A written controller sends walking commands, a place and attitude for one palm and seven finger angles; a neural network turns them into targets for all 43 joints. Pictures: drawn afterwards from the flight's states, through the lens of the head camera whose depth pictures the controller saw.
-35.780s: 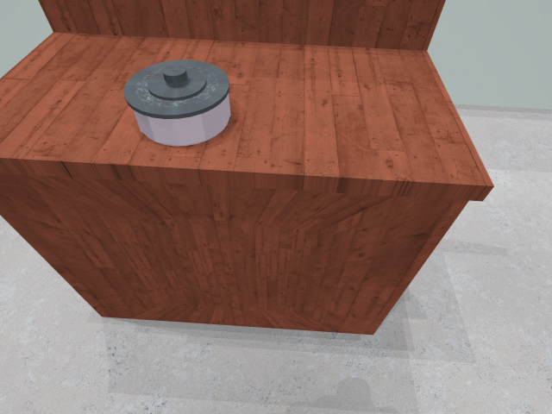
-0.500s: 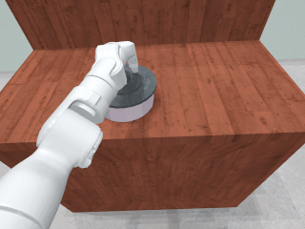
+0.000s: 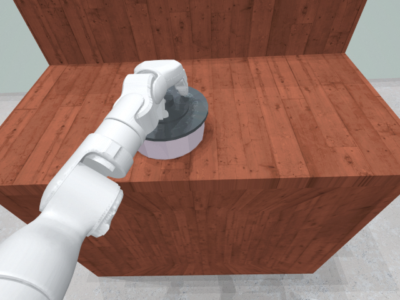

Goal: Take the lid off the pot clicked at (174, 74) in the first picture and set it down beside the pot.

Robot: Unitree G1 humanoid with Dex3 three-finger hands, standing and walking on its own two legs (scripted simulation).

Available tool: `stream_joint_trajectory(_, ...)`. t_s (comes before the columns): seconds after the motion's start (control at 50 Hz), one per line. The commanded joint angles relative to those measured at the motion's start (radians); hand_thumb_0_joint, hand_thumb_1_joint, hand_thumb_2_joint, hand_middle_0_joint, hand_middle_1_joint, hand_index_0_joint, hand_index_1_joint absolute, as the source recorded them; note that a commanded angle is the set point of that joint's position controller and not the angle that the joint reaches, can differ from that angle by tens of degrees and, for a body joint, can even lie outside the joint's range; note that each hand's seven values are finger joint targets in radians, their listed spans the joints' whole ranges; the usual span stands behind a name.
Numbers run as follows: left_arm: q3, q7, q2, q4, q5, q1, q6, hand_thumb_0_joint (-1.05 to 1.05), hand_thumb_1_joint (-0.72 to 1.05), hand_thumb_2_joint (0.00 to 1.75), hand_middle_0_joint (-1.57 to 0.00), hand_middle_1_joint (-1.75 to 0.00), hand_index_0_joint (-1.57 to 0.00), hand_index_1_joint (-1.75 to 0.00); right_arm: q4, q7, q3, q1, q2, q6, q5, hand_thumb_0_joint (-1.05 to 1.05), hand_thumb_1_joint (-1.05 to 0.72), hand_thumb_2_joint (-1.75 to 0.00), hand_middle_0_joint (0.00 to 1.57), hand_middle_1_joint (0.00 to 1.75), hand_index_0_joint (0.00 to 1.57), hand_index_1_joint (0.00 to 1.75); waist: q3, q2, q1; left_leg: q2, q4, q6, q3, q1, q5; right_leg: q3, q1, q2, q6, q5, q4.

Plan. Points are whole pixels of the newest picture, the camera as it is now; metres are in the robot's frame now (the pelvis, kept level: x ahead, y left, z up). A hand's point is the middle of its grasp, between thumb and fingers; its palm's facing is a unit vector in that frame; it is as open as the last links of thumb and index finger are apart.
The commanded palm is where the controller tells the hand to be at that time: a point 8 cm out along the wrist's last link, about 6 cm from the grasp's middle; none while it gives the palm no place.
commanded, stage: raise the hand to come down again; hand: left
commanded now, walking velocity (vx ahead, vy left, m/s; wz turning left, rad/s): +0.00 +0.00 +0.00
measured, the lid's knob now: (164, 100) +0.49 +0.08 +0.15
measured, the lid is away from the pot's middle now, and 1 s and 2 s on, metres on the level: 0.01 0.01 0.01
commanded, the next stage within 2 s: move the open hand above the knob in 1.16 s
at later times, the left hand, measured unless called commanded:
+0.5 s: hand (164, 95) +0.45 +0.07 +0.20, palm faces -0.27 -0.05 -0.96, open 10.4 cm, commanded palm +0.44 +0.07 +0.25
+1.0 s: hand (160, 88) +0.45 +0.07 +0.22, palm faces -0.26 -0.04 -0.96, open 10.4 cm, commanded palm +0.44 +0.07 +0.27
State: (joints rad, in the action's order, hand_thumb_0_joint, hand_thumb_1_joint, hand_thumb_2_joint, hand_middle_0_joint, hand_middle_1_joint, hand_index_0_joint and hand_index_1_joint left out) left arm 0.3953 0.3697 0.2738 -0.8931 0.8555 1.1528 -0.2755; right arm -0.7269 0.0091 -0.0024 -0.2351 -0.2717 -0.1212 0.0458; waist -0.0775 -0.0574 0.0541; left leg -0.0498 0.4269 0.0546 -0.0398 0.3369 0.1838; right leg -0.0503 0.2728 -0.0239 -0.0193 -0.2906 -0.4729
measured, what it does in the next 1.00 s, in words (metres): stands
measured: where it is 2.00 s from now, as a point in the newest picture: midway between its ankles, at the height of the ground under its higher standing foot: outside the picture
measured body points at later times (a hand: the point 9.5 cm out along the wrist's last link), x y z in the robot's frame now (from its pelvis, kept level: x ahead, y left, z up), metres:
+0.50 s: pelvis +0.00 -0.01 +0.00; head +0.00 -0.05 +0.45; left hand +0.46 +0.07 +0.25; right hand +0.12 -0.26 -0.13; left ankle +0.02 +0.09 -0.74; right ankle -0.04 -0.11 -0.74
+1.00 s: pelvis -0.01 -0.01 +0.00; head -0.01 -0.05 +0.45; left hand +0.46 +0.07 +0.27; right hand +0.11 -0.26 -0.13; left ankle +0.02 +0.09 -0.74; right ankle -0.04 -0.11 -0.74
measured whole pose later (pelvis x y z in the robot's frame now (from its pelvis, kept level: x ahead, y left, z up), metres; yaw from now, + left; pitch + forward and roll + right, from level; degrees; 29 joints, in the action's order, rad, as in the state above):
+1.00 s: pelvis -0.01 -0.01 +0.00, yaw +0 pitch +3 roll +1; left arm 0.39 0.44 0.28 -0.91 0.84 1.22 -0.36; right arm -0.75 0.00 -0.03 -0.19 -0.27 -0.12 0.05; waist -0.07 -0.08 0.04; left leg -0.05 0.38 0.04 -0.03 0.28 0.15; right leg -0.04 0.22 -0.03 -0.03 -0.27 -0.44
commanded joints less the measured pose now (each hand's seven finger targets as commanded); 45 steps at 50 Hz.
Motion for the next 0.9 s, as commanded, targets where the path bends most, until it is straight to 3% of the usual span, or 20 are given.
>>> stream_joint_trajectory(0.0,-0.082,-0.078,0.155,0.188,-0.008,0.606,-0.022,0.0,-0.28,1.35,-0.71,-0.31,-0.71,-0.31,0.098,0.013,0.034,0.047,-0.115,0.03,0.002,0.0,-0.9,-0.9,0.2,0.3,0.2,0.3,-0.366,0.103,0.008,-0.002,-0.002,0.021,0.01,-0.324,-0.296,0.048,0.004,-0.048,-0.019,0.361,0.056)
stream_joint_trajectory(0.02,-0.087,-0.083,0.173,0.2,-0.005,0.617,-0.026,0.0,-0.27,1.33,-0.7,-0.31,-0.7,-0.31,0.101,0.015,0.031,0.061,-0.11,0.036,0.004,0.0,-0.9,-0.9,0.2,0.3,0.2,0.3,-0.384,0.11,0.006,-0.003,-0.001,0.022,0.013,-0.33,-0.298,0.045,-0.01,-0.049,-0.017,0.363,0.051)
stream_joint_trajectory(0.14,-0.07,-0.064,0.154,0.152,-0.003,0.585,-0.061,0.0,-0.24,1.24,-0.69,-0.31,-0.69,-0.31,0.09,0.012,0.024,0.082,-0.11,0.036,0.004,0.0,-0.9,-0.9,0.2,0.3,0.2,0.3,-0.363,0.157,0.004,-0.012,-0.005,0.025,0.005,-0.308,-0.283,0.04,-0.032,-0.043,-0.01,0.391,0.057)
stream_joint_trajectory(0.2,-0.124,-0.046,0.226,0.18,-0.003,0.567,-0.06,0.0,-0.23,1.19,-0.69,-0.28,-0.69,-0.28,0.099,0.007,0.023,0.09,-0.116,0.035,-0.004,0.0,-0.9,-0.9,0.2,0.3,0.2,0.3,-0.394,0.157,-0.014,-0.017,-0.004,0.029,0.002,-0.304,-0.309,0.028,-0.086,-0.032,-0.01,0.451,0.058)
stream_joint_trajectory(0.26,-0.068,-0.028,0.158,0.091,0.003,0.535,-0.082,0.0,-0.21,1.15,-0.71,-0.22,-0.71,-0.22,0.088,0.002,0.013,0.107,-0.109,0.021,0.006,0.0,-0.9,-0.9,0.2,0.3,0.2,0.3,-0.272,0.185,0.006,-0.019,-0.017,0.028,-0.009,-0.257,-0.246,0.037,-0.031,-0.036,-0.005,0.396,0.071)
stream_joint_trajectory(0.36,-0.092,-0.013,0.209,0.254,0.005,0.604,-0.045,0.0,-0.22,1.17,-0.78,-0.08,-0.78,-0.08,0.122,-0.002,0.016,0.121,-0.102,0.039,-0.002,0.0,-0.9,-0.9,0.2,0.3,0.2,0.3,-0.411,0.141,-0.008,-0.02,0.0,0.033,-0.001,-0.335,-0.321,0.022,-0.088,-0.03,-0.008,0.461,0.057)
stream_joint_trajectory(0.46,-0.095,-0.007,0.202,0.184,-0.002,0.539,-0.062,0.0,-0.22,1.18,-0.78,-0.08,-0.78,-0.08,0.11,-0.001,0.011,0.128,-0.107,0.026,0.003,0.0,-0.9,-0.9,0.2,0.3,0.2,0.3,-0.306,0.165,-0.013,-0.02,-0.018,0.029,-0.011,-0.282,-0.278,0.033,-0.068,-0.03,-0.007,0.431,0.069)
stream_joint_trajectory(0.52,-0.086,-0.006,0.202,0.197,0.001,0.562,-0.063,0.0,-0.23,1.19,-0.78,-0.08,-0.78,-0.08,0.111,-0.002,0.011,0.137,-0.108,0.026,0.003,0.0,-0.9,-0.9,0.2,0.3,0.2,0.3,-0.315,0.158,-0.008,-0.022,-0.016,0.031,-0.009,-0.291,-0.274,0.026,-0.07,-0.027,-0.008,0.434,0.073)
stream_joint_trajectory(0.6,-0.076,-0.009,0.192,0.326,-0.007,0.608,-0.046,0.0,-0.23,1.19,-0.78,-0.08,-0.78,-0.08,0.127,0.004,0.02,0.14,-0.106,0.045,0.0,0.0,-0.9,-0.9,0.2,0.3,0.2,0.3,-0.406,0.1,-0.015,-0.021,-0.002,0.031,0.002,-0.359,-0.323,0.025,-0.081,-0.029,-0.014,0.456,0.065)
stream_joint_trajectory(0.66,-0.087,0.0,0.206,0.2,0.0,0.549,-0.075,0.0,-0.23,1.2,-0.78,-0.08,-0.78,-0.08,0.109,0.003,0.009,0.148,-0.106,0.03,0.005,0.0,-0.9,-0.9,0.2,0.3,0.2,0.3,-0.323,0.169,-0.015,-0.021,-0.019,0.029,-0.007,-0.294,-0.273,0.027,-0.077,-0.028,-0.008,0.432,0.073)
stream_joint_trajectory(0.7,-0.095,0.001,0.201,0.162,-0.013,0.553,-0.09,0.0,-0.24,1.21,-0.78,-0.08,-0.78,-0.08,0.097,0.0,0.011,0.134,-0.116,0.021,0.003,0.0,-0.9,-0.9,0.2,0.3,0.2,0.3,-0.277,0.171,-0.012,-0.024,-0.033,0.028,-0.009,-0.273,-0.231,0.032,-0.06,-0.025,-0.007,0.406,0.09)
stream_joint_trajectory(0.72,-0.106,0.002,0.232,0.14,-0.001,0.571,-0.095,0.0,-0.24,1.21,-0.78,-0.08,-0.78,-0.08,0.098,-0.003,0.004,0.142,-0.113,0.022,0.004,0.0,-0.9,-0.9,0.2,0.3,0.2,0.3,-0.279,0.178,-0.013,-0.024,-0.04,0.028,-0.008,-0.259,-0.211,0.027,-0.068,-0.025,-0.004,0.382,0.09)
stream_joint_trajectory(0.74,-0.084,0.006,0.209,0.15,0.0,0.626,-0.091,0.0,-0.24,1.22,-0.78,-0.08,-0.78,-0.08,0.097,-0.006,0.0,0.152,-0.11,0.025,0.007,0.0,-0.9,-0.9,0.2,0.3,0.2,0.3,-0.269,0.178,0.0,-0.024,-0.043,0.027,-0.007,-0.259,-0.193,0.029,-0.048,-0.027,-0.004,0.361,0.092)
stream_joint_trajectory(0.8,-0.086,0.008,0.222,0.247,0.003,0.679,-0.055,0.0,-0.24,1.22,-0.78,-0.08,-0.78,-0.08,0.112,-0.01,0.007,0.147,-0.106,0.046,-0.002,0.0,-0.9,-0.9,0.2,0.3,0.2,0.3,-0.378,0.125,-0.008,-0.023,-0.028,0.033,0.004,-0.321,-0.239,0.018,-0.077,-0.022,-0.01,0.395,0.082)
stream_joint_trajectory(0.82,-0.092,0.011,0.233,0.223,0.014,0.67,-0.051,0.0,-0.24,1.22,-0.79,-0.08,-0.79,-0.08,0.111,-0.012,0.007,0.14,-0.102,0.051,-0.004,0.0,-0.9,-0.9,0.2,0.3,0.2,0.3,-0.397,0.144,-0.007,-0.024,-0.021,0.035,0.004,-0.325,-0.253,0.016,-0.09,-0.024,-0.008,0.409,0.075)
stream_joint_trajectory(0.88,-0.086,0.024,0.208,0.143,0.01,0.594,-0.065,0.0,-0.24,1.23,-0.79,-0.08,-0.79,-0.08,0.102,-0.008,0.005,0.137,-0.105,0.043,0.0,0.0,-0.9,-0.9,0.2,0.3,0.2,0.3,-0.322,0.162,-0.01,-0.022,-0.029,0.03,-0.006,-0.288,-0.247,0.025,-0.071,-0.023,-0.008,0.409,0.078)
